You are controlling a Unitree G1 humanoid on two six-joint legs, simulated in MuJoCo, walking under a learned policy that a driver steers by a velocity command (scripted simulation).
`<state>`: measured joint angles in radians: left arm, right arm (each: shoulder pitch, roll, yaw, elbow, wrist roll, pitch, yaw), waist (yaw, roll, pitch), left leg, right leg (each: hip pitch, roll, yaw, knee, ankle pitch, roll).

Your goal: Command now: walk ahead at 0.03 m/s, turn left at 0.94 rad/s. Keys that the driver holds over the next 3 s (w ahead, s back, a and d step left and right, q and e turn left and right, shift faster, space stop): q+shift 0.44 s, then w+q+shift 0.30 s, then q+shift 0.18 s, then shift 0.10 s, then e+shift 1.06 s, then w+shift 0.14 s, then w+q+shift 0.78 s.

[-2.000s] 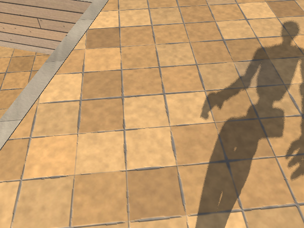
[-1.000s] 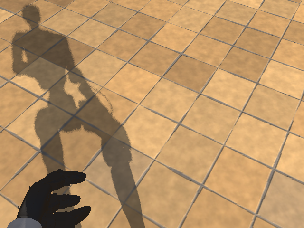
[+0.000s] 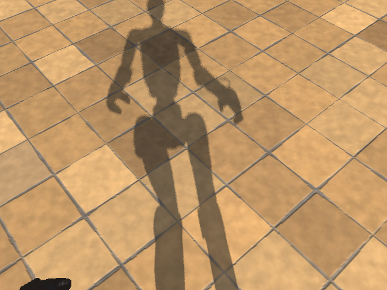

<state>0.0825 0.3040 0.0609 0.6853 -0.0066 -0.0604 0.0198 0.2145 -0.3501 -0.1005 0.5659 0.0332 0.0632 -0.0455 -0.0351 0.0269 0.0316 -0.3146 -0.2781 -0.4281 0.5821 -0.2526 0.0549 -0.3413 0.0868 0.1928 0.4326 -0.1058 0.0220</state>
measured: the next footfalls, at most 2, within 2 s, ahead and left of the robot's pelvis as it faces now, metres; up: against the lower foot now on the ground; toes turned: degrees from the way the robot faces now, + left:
left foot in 0.50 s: +0.00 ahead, +0.13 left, +0.00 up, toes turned +33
right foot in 0.92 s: +0.39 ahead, +0.18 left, +0.00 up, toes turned +60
